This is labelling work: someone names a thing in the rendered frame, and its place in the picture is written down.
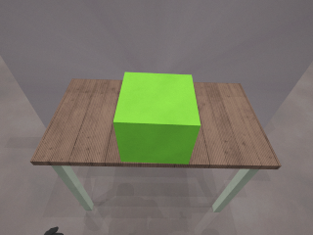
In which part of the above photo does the carton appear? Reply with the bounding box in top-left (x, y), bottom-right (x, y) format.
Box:
top-left (113, 71), bottom-right (201, 165)

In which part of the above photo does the table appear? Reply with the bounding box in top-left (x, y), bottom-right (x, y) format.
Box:
top-left (30, 78), bottom-right (281, 212)

